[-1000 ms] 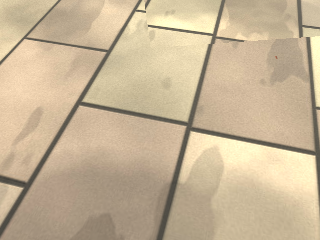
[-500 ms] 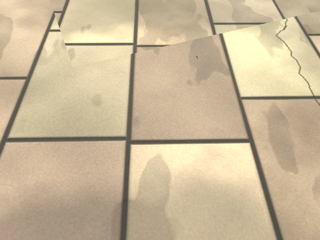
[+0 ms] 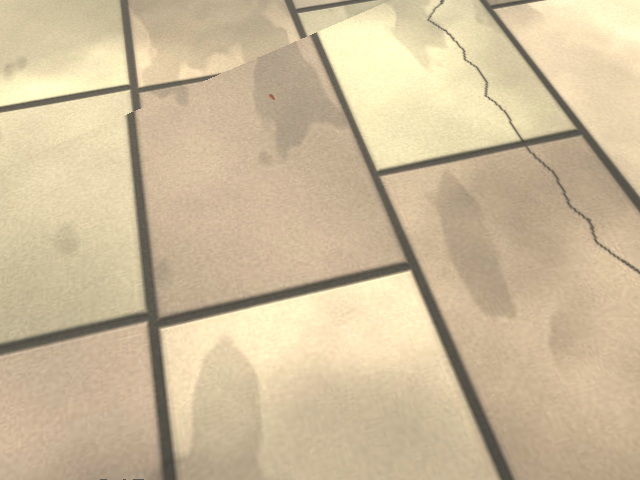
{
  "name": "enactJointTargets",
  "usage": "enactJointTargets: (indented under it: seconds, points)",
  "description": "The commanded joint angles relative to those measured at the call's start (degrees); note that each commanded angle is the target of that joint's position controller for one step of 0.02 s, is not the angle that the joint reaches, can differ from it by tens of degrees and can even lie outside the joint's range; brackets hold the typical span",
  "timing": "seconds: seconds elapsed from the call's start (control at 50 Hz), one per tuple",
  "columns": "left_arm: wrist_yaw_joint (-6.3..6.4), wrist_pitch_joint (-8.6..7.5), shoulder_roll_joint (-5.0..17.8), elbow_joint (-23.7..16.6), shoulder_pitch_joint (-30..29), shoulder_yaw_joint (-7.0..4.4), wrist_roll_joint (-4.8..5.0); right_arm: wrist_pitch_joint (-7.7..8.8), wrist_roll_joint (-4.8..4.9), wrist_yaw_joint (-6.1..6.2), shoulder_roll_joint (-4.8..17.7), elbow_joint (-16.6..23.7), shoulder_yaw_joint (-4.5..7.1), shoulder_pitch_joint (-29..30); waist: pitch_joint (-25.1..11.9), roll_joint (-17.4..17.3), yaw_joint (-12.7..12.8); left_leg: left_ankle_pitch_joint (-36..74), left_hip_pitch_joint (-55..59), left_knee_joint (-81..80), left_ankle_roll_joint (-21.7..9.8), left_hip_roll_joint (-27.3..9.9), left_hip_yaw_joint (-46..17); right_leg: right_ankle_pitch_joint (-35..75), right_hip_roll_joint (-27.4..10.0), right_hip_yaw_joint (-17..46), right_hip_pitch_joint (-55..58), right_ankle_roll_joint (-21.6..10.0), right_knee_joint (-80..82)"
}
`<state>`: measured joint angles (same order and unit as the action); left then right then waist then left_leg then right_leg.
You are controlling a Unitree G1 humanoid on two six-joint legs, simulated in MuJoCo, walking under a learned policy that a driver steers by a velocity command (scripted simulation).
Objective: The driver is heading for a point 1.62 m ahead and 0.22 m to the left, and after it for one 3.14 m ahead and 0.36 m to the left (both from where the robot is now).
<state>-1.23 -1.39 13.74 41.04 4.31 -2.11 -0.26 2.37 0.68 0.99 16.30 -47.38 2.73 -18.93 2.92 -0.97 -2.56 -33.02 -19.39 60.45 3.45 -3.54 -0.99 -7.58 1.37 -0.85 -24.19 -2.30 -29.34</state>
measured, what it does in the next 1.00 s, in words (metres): walks ahead: left foot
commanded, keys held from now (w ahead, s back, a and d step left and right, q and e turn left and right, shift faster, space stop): no key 0.64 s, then w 0.36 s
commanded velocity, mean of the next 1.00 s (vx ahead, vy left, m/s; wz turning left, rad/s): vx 0.11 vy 0.00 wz -0.03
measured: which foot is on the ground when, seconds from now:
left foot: up 0.00-0.20, down 0.22-0.90, up 0.92-1.00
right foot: down 0.00-1.00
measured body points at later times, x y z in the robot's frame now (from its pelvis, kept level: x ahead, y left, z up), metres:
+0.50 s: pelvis +0.08 +0.02 +0.01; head +0.09 +0.02 +0.46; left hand +0.17 +0.27 -0.13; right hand +0.17 -0.24 -0.12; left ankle +0.07 +0.14 -0.73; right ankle +0.08 -0.10 -0.73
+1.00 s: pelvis +0.17 +0.00 +0.01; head +0.17 -0.02 +0.46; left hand +0.16 +0.26 -0.13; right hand +0.23 -0.27 -0.13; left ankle +0.10 +0.13 -0.65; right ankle +0.10 -0.10 -0.73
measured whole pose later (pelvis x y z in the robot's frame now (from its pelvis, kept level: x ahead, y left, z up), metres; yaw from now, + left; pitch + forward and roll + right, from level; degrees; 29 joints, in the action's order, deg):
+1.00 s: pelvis +0.17 +0.00 +0.01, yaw +0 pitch +0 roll +0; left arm -1.2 -5.9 13.1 62.1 18.8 -3.0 0.7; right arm 4.9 2.4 0.2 15.2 -55.2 2.9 -15.0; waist 0.5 -1.4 1.5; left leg -24.6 -22.5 63.1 -2.0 -0.7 -1.5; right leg -20.5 1.8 -1.6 -6.6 -2.7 -26.9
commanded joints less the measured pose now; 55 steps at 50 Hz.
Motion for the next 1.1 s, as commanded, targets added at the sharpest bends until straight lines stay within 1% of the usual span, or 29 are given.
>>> enactJointTargets:
  seconds: [0.02,0.06,0.14,0.18,0.2,0.22,0.24,0.26,0.28,0.32,0.38,0.44,0.64,0.66,0.7,0.72,0.76,0.8,0.82,0.86,0.88,0.9,0.92,0.94,0.96,1.0,1.02,1.06,1.1]
  points:
    - [0.30,-0.30,6.84,-1.32,0.41,-1.88,-0.52,-1.73,-0.77,1.61,4.94,2.72,1.36,-2.24,-8.68,6.97,0.68,5.65,-4.57,-0.33,0.76,-2.74,-1.79,16.18,-13.60,12.22,9.42,-10.98,12.32]
    - [0.44,-0.65,6.69,-0.54,-1.19,-2.03,-1.23,-2.42,-0.94,2.19,3.12,1.91,0.98,-4.29,-8.19,8.27,-0.57,7.62,0.72,-6.54,1.05,-1.73,-0.66,14.56,-12.26,9.40,4.53,-11.48,13.74]
    - [1.09,-0.43,6.42,1.61,-0.92,-1.86,-0.94,-2.79,-1.02,2.18,3.13,2.14,0.61,-0.85,-8.17,8.14,0.77,15.31,5.92,-19.28,-0.05,-1.26,-0.43,0.97,-12.32,9.99,3.87,-10.85,14.49]
    - [1.22,0.07,5.55,2.45,-1.77,-1.34,-0.41,-2.66,-1.45,1.70,2.78,1.61,0.54,-0.73,-6.50,6.84,-0.39,22.18,11.37,-27.46,-1.35,-0.08,0.83,-11.09,-10.69,9.70,1.07,-8.26,13.83]
    - [1.18,0.13,3.94,3.44,-0.51,-0.73,-0.31,-2.58,-2.12,1.51,2.97,1.74,0.53,-0.05,-5.09,5.52,-0.49,24.19,13.40,-31.31,-2.18,-0.24,0.29,-16.46,-8.91,9.24,-0.28,-5.65,13.03]
    - [1.10,0.13,2.79,4.53,1.57,-0.27,-0.65,-2.41,-2.55,1.52,4.77,2.73,0.66,1.11,-2.96,2.74,0.44,27.54,13.47,-35.40,-3.51,-3.44,-3.63,-20.14,-6.59,8.36,-1.21,-2.49,10.89]
    - [1.04,0.05,3.49,4.93,5.03,-0.65,-0.80,-2.38,-1.86,1.77,9.27,3.44,1.57,4.00,-0.94,-4.58,4.44,23.34,8.60,-36.00,-5.57,-5.59,-5.36,-18.46,-2.60,5.03,0.37,-0.03,8.87]
    - [1.40,0.31,3.87,5.36,4.03,-0.71,-0.77,-2.08,-1.60,1.38,7.07,2.86,1.33,5.59,-0.70,-7.77,4.04,11.88,0.92,-38.51,-6.35,-4.23,-5.27,-12.75,-1.15,2.37,7.60,1.45,6.52]
    - [1.72,0.56,4.96,5.58,2.97,-1.00,-0.57,-1.60,-1.91,1.07,4.55,2.76,0.64,6.41,0.20,-7.35,3.59,8.68,-1.54,-39.80,-5.39,-3.03,-4.64,-9.39,-1.39,2.35,10.45,1.56,4.97]
    - [2.25,1.15,5.24,6.70,3.39,-1.18,-0.43,-0.57,-1.89,0.67,3.40,2.21,0.17,6.94,-0.65,-6.49,3.43,15.51,0.18,-38.70,-3.53,-1.87,-3.17,-4.91,-2.29,3.15,11.71,0.54,4.26]
    - [2.21,1.12,5.10,8.50,4.06,-1.25,-0.24,0.20,-1.17,0.62,3.91,0.60,0.24,4.80,-3.82,-2.36,2.50,26.14,5.76,-35.45,-3.34,-1.11,-1.88,2.46,-2.96,3.52,12.48,0.07,3.98]
    - [2.20,1.08,4.98,10.24,3.96,-1.31,0.23,-0.10,-1.07,0.81,3.97,-0.37,0.19,4.98,-5.18,-0.71,2.20,31.50,8.00,-34.46,-3.86,-0.74,-1.37,7.00,-3.10,3.30,13.85,0.35,3.37]
    - [3.23,2.47,5.87,15.41,4.34,-1.58,0.40,-0.87,-0.87,0.59,3.65,-4.24,0.05,6.54,-4.22,1.11,2.67,34.63,9.05,-35.57,-4.26,0.24,-0.39,10.43,-3.42,3.07,16.80,0.84,3.67]
    - [3.27,2.56,5.47,16.36,5.36,-1.51,0.46,-1.02,-0.79,0.62,3.29,-5.27,0.04,5.44,-5.39,0.94,2.67,28.96,9.71,-35.89,-4.43,0.95,0.35,4.95,-2.65,2.14,17.26,0.75,3.62]
    - [3.22,2.64,5.88,17.25,5.86,-1.83,1.10,-1.42,-0.13,0.73,4.12,-6.04,0.48,5.31,-2.65,-0.35,2.71,8.83,7.18,-36.18,-6.55,1.58,-0.16,-15.46,-0.44,0.09,13.37,-0.29,1.44]
    - [3.17,2.30,5.84,16.96,5.16,-1.82,1.19,-1.36,0.08,0.86,4.35,-5.98,0.57,5.34,0.60,-1.12,2.45,-1.01,5.10,-37.65,-7.95,0.38,-2.45,-23.48,-0.31,0.37,9.29,-0.81,0.87]
    - [2.85,0.42,4.96,15.89,3.30,-1.52,1.50,-0.26,0.74,0.98,5.72,-6.37,0.94,3.05,5.57,-4.00,1.27,-10.18,5.25,-41.76,-11.28,-4.48,-10.23,-26.05,-0.49,0.36,1.41,-1.33,-2.99]
    - [1.89,-1.94,3.27,14.78,1.59,-1.13,1.82,1.03,1.13,0.78,8.63,-7.68,1.93,0.35,7.17,-9.52,1.02,-10.62,8.49,-47.20,-16.04,-12.79,-22.28,-18.55,-0.39,-1.61,-3.36,-1.48,-10.01]
    - [1.43,-2.80,3.42,14.55,1.20,-1.12,1.85,1.51,1.10,0.64,8.61,-7.70,2.05,0.58,7.58,-9.35,1.34,-6.21,7.97,-47.31,-16.85,-14.31,-24.12,-17.63,-1.30,-0.74,-2.89,-2.22,-9.76]
    - [0.77,-3.63,3.65,17.03,7.40,-1.42,2.12,1.80,1.15,0.15,7.69,-6.15,1.90,5.41,5.15,-7.78,5.24,3.35,3.97,-43.25,-14.29,-11.35,-17.69,-15.57,-1.13,-1.11,7.97,-3.64,-1.65]
    - [0.67,-3.70,5.05,19.94,14.31,-2.09,2.22,1.76,1.17,-0.08,6.39,-4.35,1.50,10.20,3.60,-4.93,8.60,9.26,-2.09,-37.95,-11.36,-7.08,-10.98,-12.70,-1.82,1.41,17.96,-4.43,3.17]
    - [0.77,-3.91,10.05,22.28,21.43,-3.64,2.30,2.45,0.96,-0.21,2.97,-1.78,0.53,14.11,2.25,6.93,10.69,17.14,-11.10,-20.60,-6.23,1.85,0.72,-14.63,-9.06,16.26,27.16,-8.10,10.12]
    - [0.23,-4.23,14.84,23.10,26.79,-4.69,1.93,3.57,0.64,0.02,2.29,-0.27,0.41,14.08,-0.43,18.15,11.93,6.02,-22.78,-3.37,-3.54,6.34,2.49,-7.04,-20.02,36.20,37.22,-14.55,16.55]
    - [0.09,-4.85,9.88,22.32,24.24,-3.02,0.70,4.17,1.53,-0.26,4.27,-0.79,1.01,13.06,0.08,10.92,9.57,0.61,-28.68,6.46,-4.38,4.20,-3.17,-1.15,-22.21,36.79,38.51,-15.39,15.33]
    - [0.03,-5.28,7.35,21.36,21.97,-2.30,0.53,4.50,2.38,-0.82,3.85,-1.52,0.93,11.35,0.66,7.67,7.74,4.22,-31.04,10.06,-5.84,2.16,-4.67,2.22,-20.96,31.45,38.63,-13.99,14.29]
    - [-0.14,-5.10,5.42,20.57,19.86,-1.28,0.88,4.65,1.82,-1.39,3.79,-1.52,1.23,12.69,1.88,3.93,6.19,12.67,-33.62,8.09,-6.91,-1.65,-2.54,9.81,-18.40,21.55,37.49,-10.73,15.34]
    - [0.02,-4.60,4.02,20.63,20.10,-0.66,0.79,4.48,1.30,-1.76,3.35,-1.22,1.38,13.40,1.55,4.50,5.83,15.56,-31.29,5.60,-6.63,-2.76,-1.28,12.82,-16.51,17.41,35.46,-9.27,16.33]
    - [0.80,-3.67,3.91,20.31,20.73,-0.24,0.65,3.83,0.85,-2.58,1.09,-0.53,0.86,14.58,1.52,5.36,5.55,19.82,-27.55,-0.31,-4.91,-2.86,1.17,15.22,-14.32,12.63,31.52,-8.80,18.71]
    - [1.89,-3.19,5.77,19.14,18.75,-0.19,0.23,3.46,0.62,-2.71,-0.71,1.67,-0.06,19.71,4.06,4.65,5.60,24.60,-22.34,-11.12,-3.30,-1.38,3.50,18.18,-11.99,8.06,24.17,-8.26,20.78]
Keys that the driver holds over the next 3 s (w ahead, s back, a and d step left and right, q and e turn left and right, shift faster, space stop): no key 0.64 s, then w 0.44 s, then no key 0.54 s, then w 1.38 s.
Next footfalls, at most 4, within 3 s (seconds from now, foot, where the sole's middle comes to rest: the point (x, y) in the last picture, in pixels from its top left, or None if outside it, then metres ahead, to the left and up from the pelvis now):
0.22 left None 0.11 0.14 -0.77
1.28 left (255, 455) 0.49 0.16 -0.77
1.62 right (386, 478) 0.44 -0.10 -0.77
2.38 right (356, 299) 0.85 -0.08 -0.77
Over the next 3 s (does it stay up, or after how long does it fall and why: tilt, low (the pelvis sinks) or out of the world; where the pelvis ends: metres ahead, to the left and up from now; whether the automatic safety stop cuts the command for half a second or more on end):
stays up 1.01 0.07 -0.01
